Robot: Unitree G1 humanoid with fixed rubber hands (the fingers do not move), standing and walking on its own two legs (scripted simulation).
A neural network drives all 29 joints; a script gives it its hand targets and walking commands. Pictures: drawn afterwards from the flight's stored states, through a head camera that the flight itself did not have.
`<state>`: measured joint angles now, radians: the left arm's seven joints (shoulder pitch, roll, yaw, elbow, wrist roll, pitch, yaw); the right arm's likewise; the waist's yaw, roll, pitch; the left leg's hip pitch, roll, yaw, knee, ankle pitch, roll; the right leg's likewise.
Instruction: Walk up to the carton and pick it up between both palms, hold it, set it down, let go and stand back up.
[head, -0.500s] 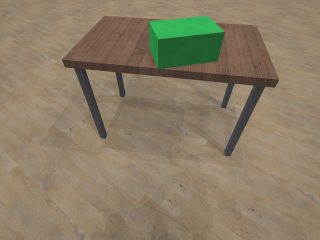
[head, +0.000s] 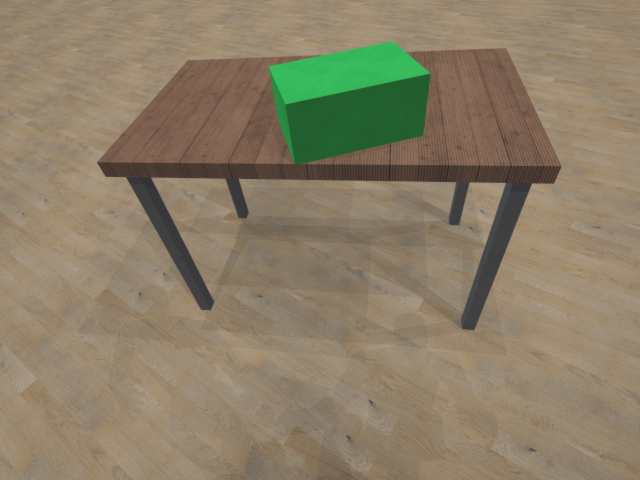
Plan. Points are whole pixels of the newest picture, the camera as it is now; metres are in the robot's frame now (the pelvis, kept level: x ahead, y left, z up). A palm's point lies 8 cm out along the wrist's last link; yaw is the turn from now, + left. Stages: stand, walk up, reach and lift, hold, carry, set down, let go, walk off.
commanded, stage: walk up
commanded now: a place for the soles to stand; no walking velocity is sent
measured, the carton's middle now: (346, 101) +0.92 -0.03 +0.04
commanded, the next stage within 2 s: none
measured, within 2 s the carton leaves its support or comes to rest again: neither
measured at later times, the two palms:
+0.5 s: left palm out of the picture +0.04 +0.31 -0.10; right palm out of the picture +0.03 -0.31 -0.09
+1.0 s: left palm out of the picture +0.08 +0.32 -0.11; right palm out of the picture +0.07 -0.30 -0.10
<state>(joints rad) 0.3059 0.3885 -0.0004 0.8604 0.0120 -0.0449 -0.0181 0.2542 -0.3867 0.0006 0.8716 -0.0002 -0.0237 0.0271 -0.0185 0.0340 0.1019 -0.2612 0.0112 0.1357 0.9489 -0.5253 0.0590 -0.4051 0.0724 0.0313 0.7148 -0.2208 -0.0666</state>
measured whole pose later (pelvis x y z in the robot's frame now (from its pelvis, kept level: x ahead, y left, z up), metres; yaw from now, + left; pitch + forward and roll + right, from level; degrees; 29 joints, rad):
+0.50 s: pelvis -0.01 +0.00 +0.01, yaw -1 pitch -2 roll -1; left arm 0.30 0.40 0.00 0.88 0.03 0.01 -0.01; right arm 0.26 -0.42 0.00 0.88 0.00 -0.01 0.01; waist -0.02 0.01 0.09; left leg -0.32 0.04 0.11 0.73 -0.38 0.05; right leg -0.48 0.06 0.03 0.96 -0.36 -0.03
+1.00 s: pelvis +0.02 +0.02 +0.00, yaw -3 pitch -2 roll -2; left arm 0.29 0.40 0.00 0.90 0.01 -0.05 0.01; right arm 0.22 -0.42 0.00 0.88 0.00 -0.01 0.01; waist -0.01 0.02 0.10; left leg -0.39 0.05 0.10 0.80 -0.37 0.05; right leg -0.36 0.06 0.05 0.81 -0.39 -0.01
